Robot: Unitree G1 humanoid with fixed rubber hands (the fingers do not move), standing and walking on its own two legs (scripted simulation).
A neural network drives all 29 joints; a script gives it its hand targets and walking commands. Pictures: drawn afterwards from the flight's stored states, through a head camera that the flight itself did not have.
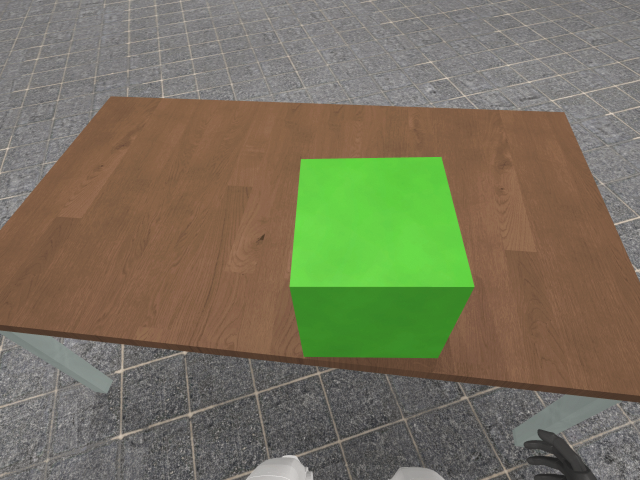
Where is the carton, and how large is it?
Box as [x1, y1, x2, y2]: [290, 157, 473, 357]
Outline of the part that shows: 441,157 301,159 290,276 290,291 304,356 438,356 473,288 473,283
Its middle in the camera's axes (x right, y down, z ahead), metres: +0.08 +0.04 +0.65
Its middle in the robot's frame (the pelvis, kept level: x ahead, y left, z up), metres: +0.45 -0.05 -0.06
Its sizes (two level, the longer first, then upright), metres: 0.243 0.228 0.233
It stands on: a table, 0.56 m high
